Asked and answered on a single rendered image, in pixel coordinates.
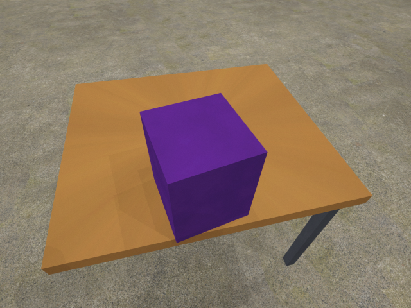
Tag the table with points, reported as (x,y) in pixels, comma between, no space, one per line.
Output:
(107,205)

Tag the carton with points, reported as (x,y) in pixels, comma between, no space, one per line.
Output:
(206,163)

